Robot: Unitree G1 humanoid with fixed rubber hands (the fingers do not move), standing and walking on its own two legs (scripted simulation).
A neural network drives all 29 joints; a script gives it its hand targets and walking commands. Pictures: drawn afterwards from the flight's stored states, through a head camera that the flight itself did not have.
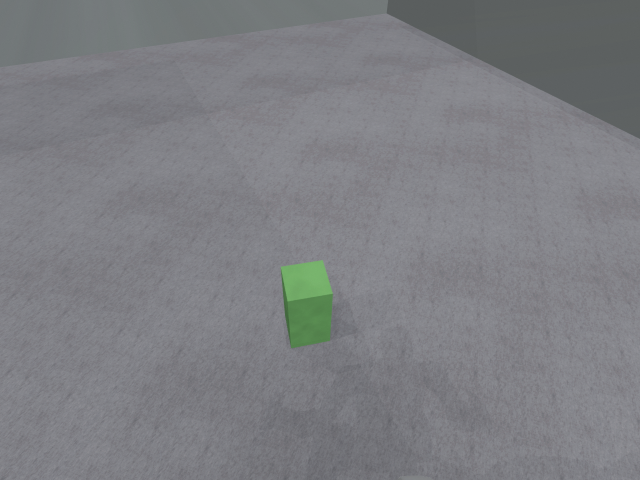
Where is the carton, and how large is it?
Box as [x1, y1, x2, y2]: [281, 260, 332, 347]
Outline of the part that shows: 322,260 281,267 285,317 291,347 329,340 332,292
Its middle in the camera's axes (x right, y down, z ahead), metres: -0.05 +0.22 +1.32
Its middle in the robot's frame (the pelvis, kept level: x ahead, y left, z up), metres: +0.81 +0.03 -0.63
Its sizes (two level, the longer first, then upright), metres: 0.141 0.141 0.281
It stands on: the floor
